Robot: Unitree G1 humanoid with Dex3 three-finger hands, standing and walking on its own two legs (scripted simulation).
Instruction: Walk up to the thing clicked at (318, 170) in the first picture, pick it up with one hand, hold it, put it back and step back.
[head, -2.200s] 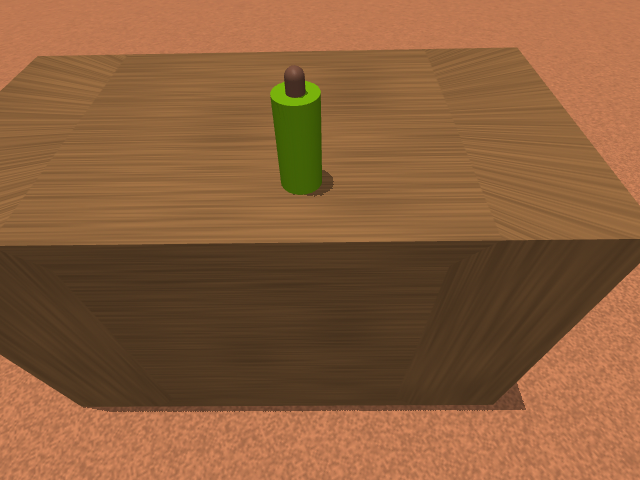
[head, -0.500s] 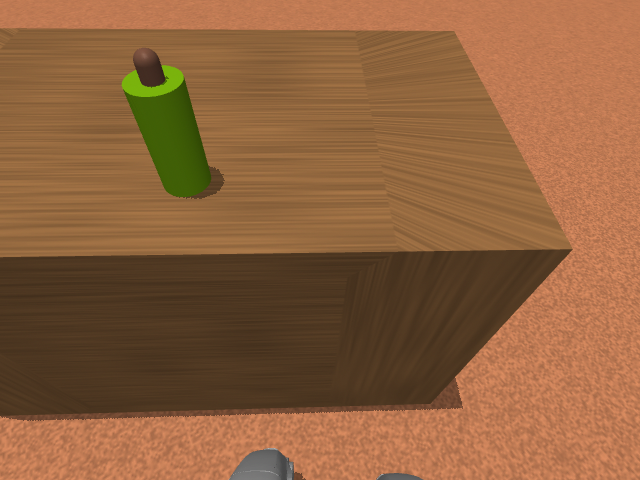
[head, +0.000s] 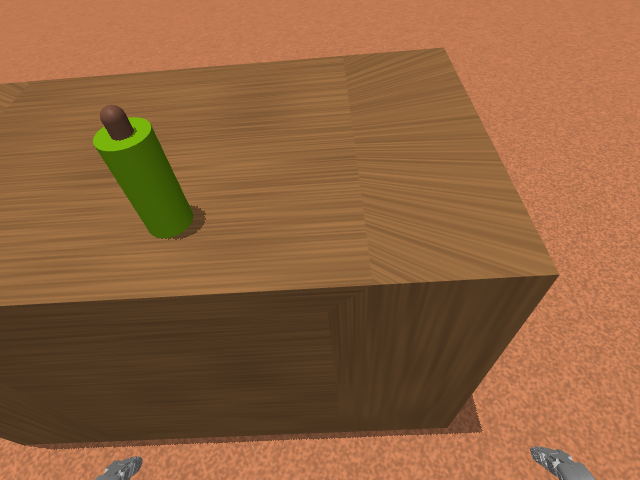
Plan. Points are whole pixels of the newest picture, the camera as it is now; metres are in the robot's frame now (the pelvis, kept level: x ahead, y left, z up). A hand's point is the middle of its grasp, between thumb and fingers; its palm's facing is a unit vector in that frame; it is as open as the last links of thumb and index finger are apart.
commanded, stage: walk up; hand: left
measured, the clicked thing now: (143, 172) +0.49 +0.26 +0.13
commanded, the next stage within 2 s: stand in 1.40 s
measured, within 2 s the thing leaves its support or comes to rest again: neither
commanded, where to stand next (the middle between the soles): +0.04 +0.05 m, yaw +1 degrees
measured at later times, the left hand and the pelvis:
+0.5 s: hand out of the picture +0.08 +0.27 -0.15, palm faces -0.01 -0.95 -0.32, open 7.4 cm; pelvis -0.01 +0.02 +0.01, yaw -1 degrees
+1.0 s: hand out of the picture +0.07 +0.29 -0.15, palm faces +0.00 -0.94 -0.34, open 7.4 cm; pelvis +0.00 +0.04 +0.01, yaw +0 degrees
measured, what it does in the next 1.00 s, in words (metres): stands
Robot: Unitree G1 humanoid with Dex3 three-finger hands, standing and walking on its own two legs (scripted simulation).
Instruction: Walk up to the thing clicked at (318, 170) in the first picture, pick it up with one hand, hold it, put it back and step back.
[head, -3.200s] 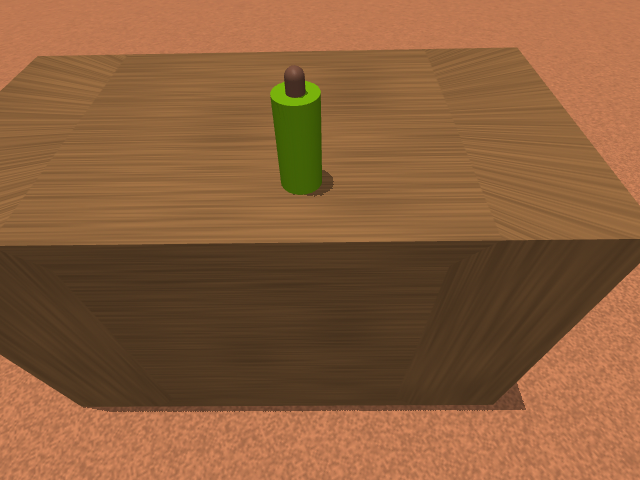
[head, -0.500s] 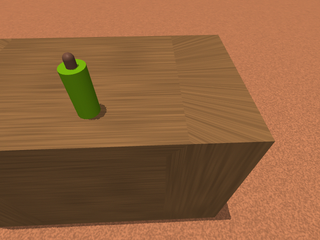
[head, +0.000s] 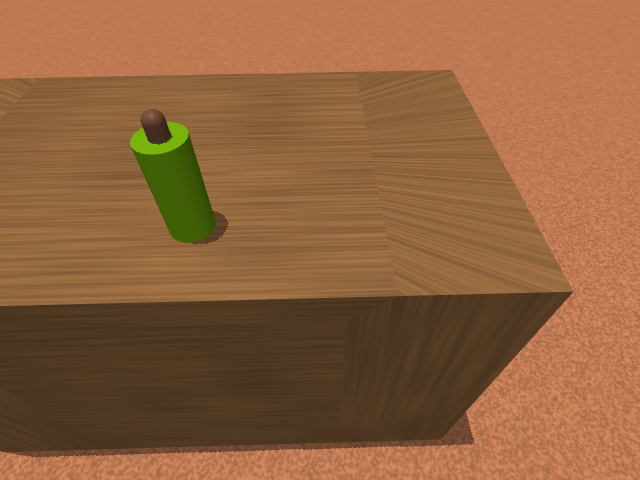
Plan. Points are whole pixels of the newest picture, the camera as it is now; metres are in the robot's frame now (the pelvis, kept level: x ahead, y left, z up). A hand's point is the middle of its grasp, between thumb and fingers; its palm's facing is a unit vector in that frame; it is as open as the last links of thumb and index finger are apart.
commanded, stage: walk up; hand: left
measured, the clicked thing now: (174, 176) +0.49 +0.23 +0.12
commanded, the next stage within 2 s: stand in 0.40 s
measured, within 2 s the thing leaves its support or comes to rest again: neither
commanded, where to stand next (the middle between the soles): +0.04 +0.01 m, yaw +1 degrees
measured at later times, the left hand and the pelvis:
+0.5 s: hand out of the picture +0.09 +0.25 -0.16, palm faces -0.02 -0.94 -0.34, open 7.4 cm; pelvis +0.01 +0.00 +0.00, yaw +0 degrees
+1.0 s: hand out of the picture +0.09 +0.23 -0.16, palm faces -0.03 -0.94 -0.34, open 7.4 cm; pelvis +0.01 -0.02 +0.00, yaw +0 degrees
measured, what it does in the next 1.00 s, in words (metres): stands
